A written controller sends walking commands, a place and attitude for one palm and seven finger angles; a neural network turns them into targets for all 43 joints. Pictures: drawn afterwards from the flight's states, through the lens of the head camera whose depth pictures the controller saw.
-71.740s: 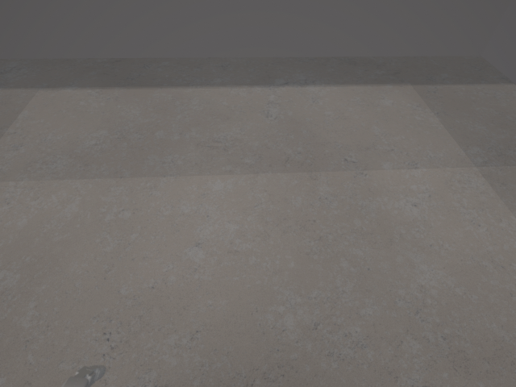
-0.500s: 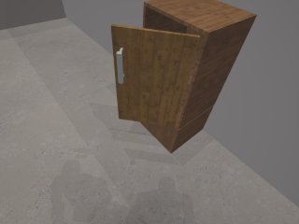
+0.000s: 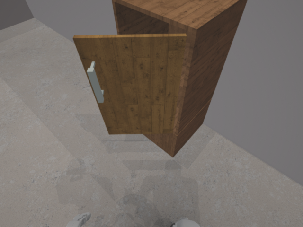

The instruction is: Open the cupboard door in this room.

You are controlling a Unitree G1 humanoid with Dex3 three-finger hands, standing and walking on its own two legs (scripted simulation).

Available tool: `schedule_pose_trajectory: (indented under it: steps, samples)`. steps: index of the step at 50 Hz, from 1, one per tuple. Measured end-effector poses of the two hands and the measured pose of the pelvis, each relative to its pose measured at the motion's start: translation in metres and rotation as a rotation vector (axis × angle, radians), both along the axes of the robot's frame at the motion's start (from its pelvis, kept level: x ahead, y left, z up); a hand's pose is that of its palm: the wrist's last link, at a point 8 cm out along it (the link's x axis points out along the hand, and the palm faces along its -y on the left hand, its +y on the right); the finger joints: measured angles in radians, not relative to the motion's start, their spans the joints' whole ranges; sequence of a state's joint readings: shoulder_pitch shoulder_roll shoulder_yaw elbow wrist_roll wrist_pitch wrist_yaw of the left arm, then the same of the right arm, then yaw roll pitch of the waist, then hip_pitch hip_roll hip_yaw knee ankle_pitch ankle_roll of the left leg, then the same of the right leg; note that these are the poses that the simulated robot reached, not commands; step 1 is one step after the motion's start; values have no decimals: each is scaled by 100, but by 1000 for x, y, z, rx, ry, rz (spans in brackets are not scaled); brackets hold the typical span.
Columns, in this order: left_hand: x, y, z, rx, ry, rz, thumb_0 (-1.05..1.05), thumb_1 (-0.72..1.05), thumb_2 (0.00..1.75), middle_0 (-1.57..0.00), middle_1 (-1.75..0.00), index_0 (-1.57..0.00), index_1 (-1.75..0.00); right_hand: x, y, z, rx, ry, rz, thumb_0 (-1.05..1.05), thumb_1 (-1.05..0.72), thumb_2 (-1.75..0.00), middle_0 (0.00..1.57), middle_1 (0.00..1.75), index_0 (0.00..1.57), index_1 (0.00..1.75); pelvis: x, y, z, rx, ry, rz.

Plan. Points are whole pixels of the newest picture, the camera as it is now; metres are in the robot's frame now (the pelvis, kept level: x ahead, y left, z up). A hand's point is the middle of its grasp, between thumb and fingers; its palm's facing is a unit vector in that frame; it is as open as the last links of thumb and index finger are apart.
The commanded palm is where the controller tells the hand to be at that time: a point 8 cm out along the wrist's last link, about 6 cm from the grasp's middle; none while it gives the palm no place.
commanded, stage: shuffle to correct the standing spot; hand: left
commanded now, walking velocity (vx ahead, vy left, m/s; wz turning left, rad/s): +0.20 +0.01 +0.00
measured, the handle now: (97, 83) +0.61 +0.21 -0.01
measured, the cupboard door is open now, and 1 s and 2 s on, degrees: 42 42 42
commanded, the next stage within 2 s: come to a stop and stand still in 0.12 s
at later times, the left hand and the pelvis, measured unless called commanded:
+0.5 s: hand out of the picture +0.11 +0.19 -0.19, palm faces +0.11 -0.97 -0.19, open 7.3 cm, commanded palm none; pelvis +0.11 +0.01 -0.01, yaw +1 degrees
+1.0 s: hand out of the picture +0.08 +0.15 -0.17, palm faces +0.09 -0.97 -0.23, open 7.4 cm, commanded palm none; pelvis +0.05 -0.04 +0.00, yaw +3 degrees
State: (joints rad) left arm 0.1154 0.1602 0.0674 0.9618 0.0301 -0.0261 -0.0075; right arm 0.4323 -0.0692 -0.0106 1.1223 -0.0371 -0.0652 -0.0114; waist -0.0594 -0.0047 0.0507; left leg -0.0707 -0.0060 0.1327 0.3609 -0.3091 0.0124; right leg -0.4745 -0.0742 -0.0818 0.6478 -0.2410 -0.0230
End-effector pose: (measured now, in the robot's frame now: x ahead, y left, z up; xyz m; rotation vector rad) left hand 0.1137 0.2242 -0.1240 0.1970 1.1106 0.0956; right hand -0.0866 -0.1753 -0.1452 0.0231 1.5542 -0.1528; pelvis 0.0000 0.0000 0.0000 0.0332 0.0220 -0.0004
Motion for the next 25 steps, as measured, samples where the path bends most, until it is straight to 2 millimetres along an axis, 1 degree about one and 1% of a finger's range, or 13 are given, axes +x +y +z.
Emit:
schedule_pose_trajectory:
  steps: [2, 3, 5, 8, 10, 13, 16, 19, 22, 25]
  samples:
    - [25, -12, -6, 0, -46, -14, 1, 92, 90, -20, -29, -20, -30, 6, -10, -8, 5, 30, -5, 0, -90, -90, 20, 30, 20, 30, 17, -9, -10, 12, -4, 10]
    - [34, -17, -8, -4, -63, -9, 1, 92, 90, -20, -29, -20, -30, 11, -16, -12, 4, 44, 0, 0, -90, -90, 20, 30, 20, 30, 23, -13, -13, 5, -10, 13]
    - [40, -26, -9, -21, -70, 13, 1, 91, 90, -20, -29, -20, -30, 29, -31, -13, -14, 50, 22, 0, -91, -90, 20, 30, 20, 30, 34, -16, -13, -13, -28, 33]
    - [33, -33, -10, -46, -42, 77, 0, 92, 90, -20, -29, -20, -30, 71, -53, -7, -61, 6, 58, 0, -91, -90, 20, 30, 20, 30, 51, -19, -7, -22, -35, 45]
    - [34, -24, -5, -30, -56, 137, -3, 95, 90, -20, -29, -20, -30, 105, -64, -1, -92, -47, 85, 0, -91, -90, 20, 30, 20, 30, 60, -20, -2, -28, -30, 53]
    - [29, -11, -5, -8, -8, 141, -5, 96, 90, -21, -29, -20, -30, 158, -74, 7, -127, -141, 117, 0, -91, -90, 19, 29, 20, 30, 74, -19, 3, -29, -20, 55]
    - [17, -1, -11, -9, 73, 148, -4, 95, 90, -20, -29, -20, -30, 207, -72, 13, -151, -234, 146, 0, -91, -90, 19, 29, 19, 30, 88, -12, 4, -33, -21, 46]
    - [4, 7, -24, -23, 156, 164, -2, 94, 90, -20, -29, -20, -30, 248, -62, 12, -170, -312, 169, 0, -91, -90, 19, 29, 19, 30, 103, 0, -3, -53, -37, 32]
    - [-7, 13, -33, -28, 221, 184, -1, 93, 90, -20, -29, -20, -30, 276, -46, 12, -169, -356, 184, 0, -91, -90, 19, 29, 19, 30, 112, 7, -7, -34, -49, 26]
    - [-15, 13, -33, -23, 265, 189, 0, 92, 90, -20, -29, -20, -30, 293, -32, 12, -148, -385, 201, 0, -91, -90, 19, 29, 20, 30, 111, 9, -7, -15, -49, 18]
